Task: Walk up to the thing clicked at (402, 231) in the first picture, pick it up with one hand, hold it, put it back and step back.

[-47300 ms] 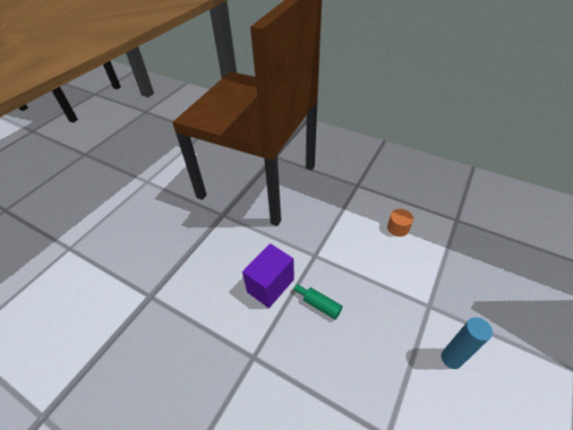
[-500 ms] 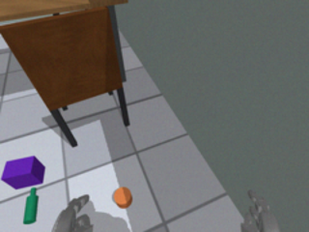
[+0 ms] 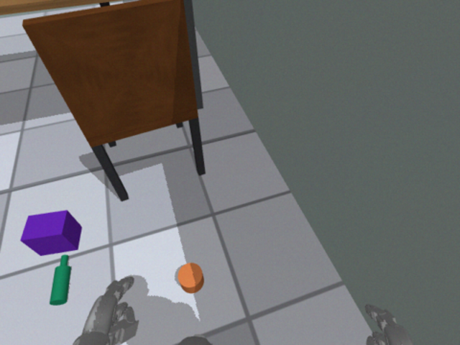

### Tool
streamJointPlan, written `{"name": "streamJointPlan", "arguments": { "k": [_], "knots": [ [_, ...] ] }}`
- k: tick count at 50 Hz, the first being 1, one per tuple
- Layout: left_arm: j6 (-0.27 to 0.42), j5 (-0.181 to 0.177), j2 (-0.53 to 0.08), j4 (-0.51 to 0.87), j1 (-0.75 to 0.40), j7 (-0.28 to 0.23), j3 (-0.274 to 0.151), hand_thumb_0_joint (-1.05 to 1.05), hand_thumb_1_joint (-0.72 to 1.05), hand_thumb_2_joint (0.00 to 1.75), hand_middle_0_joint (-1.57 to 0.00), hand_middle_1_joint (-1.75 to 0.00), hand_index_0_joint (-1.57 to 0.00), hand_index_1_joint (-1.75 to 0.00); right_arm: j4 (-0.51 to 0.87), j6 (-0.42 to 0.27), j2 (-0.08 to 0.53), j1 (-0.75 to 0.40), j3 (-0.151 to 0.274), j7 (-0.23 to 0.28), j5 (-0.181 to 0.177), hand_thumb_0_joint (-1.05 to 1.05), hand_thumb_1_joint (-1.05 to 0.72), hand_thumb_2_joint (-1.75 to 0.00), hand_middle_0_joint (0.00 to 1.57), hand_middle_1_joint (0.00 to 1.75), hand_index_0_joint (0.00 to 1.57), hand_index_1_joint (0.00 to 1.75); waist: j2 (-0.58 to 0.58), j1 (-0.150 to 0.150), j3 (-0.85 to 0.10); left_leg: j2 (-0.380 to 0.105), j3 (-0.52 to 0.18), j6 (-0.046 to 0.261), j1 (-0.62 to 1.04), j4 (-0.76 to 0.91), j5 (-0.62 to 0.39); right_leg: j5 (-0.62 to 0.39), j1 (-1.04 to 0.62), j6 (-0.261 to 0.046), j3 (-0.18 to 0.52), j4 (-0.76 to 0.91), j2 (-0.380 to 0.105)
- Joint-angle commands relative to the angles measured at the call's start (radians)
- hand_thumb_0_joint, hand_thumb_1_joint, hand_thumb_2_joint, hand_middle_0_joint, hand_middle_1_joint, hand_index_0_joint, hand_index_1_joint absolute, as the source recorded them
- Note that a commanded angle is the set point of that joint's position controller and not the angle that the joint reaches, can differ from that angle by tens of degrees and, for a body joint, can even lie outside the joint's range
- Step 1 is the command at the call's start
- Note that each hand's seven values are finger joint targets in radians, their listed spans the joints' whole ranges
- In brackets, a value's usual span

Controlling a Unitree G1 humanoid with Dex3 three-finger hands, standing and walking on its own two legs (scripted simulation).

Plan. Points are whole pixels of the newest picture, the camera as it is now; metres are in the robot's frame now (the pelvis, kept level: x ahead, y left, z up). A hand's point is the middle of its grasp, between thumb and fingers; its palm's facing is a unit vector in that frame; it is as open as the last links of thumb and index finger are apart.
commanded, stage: stand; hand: left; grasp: from above
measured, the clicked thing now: (191, 278) +0.45 +0.21 -0.69
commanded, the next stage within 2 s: none
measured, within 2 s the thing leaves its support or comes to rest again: neither
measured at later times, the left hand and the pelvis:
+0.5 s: hand out of the picture +0.04 +0.24 -0.12, palm faces +0.05 -0.94 -0.33, open 7.4 cm; pelvis +0.01 +0.01 +0.05, yaw +1 degrees
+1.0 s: hand out of the picture +0.05 +0.25 -0.11, palm faces +0.04 -0.94 -0.34, open 7.3 cm; pelvis +0.01 +0.00 +0.05, yaw +1 degrees
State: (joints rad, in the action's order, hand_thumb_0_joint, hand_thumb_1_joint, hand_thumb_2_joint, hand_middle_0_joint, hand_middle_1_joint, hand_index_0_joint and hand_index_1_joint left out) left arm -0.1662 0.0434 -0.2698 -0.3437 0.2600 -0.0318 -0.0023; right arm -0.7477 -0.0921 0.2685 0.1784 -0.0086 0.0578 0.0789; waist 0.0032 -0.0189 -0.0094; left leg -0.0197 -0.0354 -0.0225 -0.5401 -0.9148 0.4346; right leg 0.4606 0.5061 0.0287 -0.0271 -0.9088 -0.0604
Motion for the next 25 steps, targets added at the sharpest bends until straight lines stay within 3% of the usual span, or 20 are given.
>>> {"name": "streamJointPlan", "arguments": {
  "k": [1,3,7,10,16,18,22,25],
  "knots": [
    [0.118,0.010,-0.169,-0.107,-0.048,-0.009,-0.094,0.00,0.90,0.90,-0.20,-0.30,-0.20,-0.30,0.035,0.003,0.169,-0.028,0.094,-0.040,-0.032,0.00,-0.90,-0.90,0.20,0.30,0.20,0.30,0.037,-0.013,-0.115,-0.002,-0.022,0.077,0.153,0.191,-0.261,-0.217,-0.143,-0.071,0.087,0.231,-0.036],
    [0.131,0.008,-0.168,-0.192,-0.075,-0.013,-0.094,0.00,0.90,0.90,-0.20,-0.30,-0.20,-0.30,-0.004,0.016,0.170,-0.036,0.097,-0.047,-0.028,0.00,-0.90,-0.90,0.20,0.30,0.20,0.30,0.037,-0.010,-0.086,-0.011,-0.037,0.083,0.173,0.240,-0.204,-0.145,-0.135,-0.061,0.078,0.268,-0.038],
    [0.155,0.006,-0.149,-0.331,-0.081,-0.009,-0.091,0.00,0.90,0.90,-0.20,-0.30,-0.20,-0.30,-0.059,0.033,0.187,-0.045,0.101,-0.043,-0.021,0.00,-0.90,-0.90,0.20,0.30,0.20,0.30,-0.080,-0.012,-0.028,-0.055,-0.112,0.091,0.173,0.386,-0.117,-0.149,-0.178,-0.039,0.021,0.283,-0.003],
    [0.170,0.002,-0.158,-0.424,-0.071,-0.008,-0.091,0.00,0.90,0.90,-0.20,-0.30,-0.20,-0.30,-0.097,0.041,0.192,-0.051,0.099,-0.036,-0.029,0.00,-0.90,-0.90,0.20,0.30,0.20,0.30,-0.054,-0.017,-0.022,-0.056,-0.104,0.080,0.207,0.401,-0.220,-0.223,-0.247,-0.041,0.028,0.342,-0.018],
    [0.180,-0.011,-0.192,-0.558,-0.068,-0.016,-0.087,0.00,0.90,0.90,-0.20,-0.30,-0.20,-0.30,-0.182,0.057,0.199,-0.007,0.093,-0.023,-0.043,0.00,-0.90,-0.90,0.20,0.30,0.20,0.30,-0.012,0.006,-0.038,-0.053,-0.064,0.065,0.331,0.417,-0.421,-0.392,-0.332,-0.046,0.050,0.437,-0.054],
    [0.178,-0.012,-0.194,-0.593,-0.072,-0.018,-0.082,0.00,0.90,0.90,-0.20,-0.30,-0.20,-0.30,-0.205,0.062,0.198,-0.015,0.087,-0.022,-0.046,0.00,-0.90,-0.90,0.20,0.30,0.20,0.30,-0.024,0.004,-0.014,-0.058,-0.069,0.061,0.333,0.451,-0.401,-0.370,-0.350,-0.038,0.041,0.466,-0.052],
    [0.170,-0.009,-0.200,-0.651,-0.087,-0.016,-0.075,0.00,0.90,0.90,-0.20,-0.30,-0.20,-0.30,-0.239,0.073,0.206,-0.038,0.083,-0.021,-0.052,0.00,-0.90,-0.90,0.20,0.30,0.20,0.30,-0.028,0.002,0.041,-0.065,-0.084,0.051,0.328,0.529,-0.260,-0.250,-0.351,-0.034,0.032,0.532,-0.047],
    [0.171,-0.010,-0.200,-0.688,-0.082,-0.012,-0.070,0.00,0.90,0.90,-0.20,-0.30,-0.20,-0.30,-0.264,0.075,0.208,-0.036,0.079,-0.022,-0.052,0.00,-0.90,-0.90,0.20,0.30,0.20,0.30,-0.034,0.000,0.053,-0.070,-0.093,0.048,0.318,0.567,-0.233,-0.259,-0.387,-0.031,0.031,0.549,-0.050]
  ]
}}
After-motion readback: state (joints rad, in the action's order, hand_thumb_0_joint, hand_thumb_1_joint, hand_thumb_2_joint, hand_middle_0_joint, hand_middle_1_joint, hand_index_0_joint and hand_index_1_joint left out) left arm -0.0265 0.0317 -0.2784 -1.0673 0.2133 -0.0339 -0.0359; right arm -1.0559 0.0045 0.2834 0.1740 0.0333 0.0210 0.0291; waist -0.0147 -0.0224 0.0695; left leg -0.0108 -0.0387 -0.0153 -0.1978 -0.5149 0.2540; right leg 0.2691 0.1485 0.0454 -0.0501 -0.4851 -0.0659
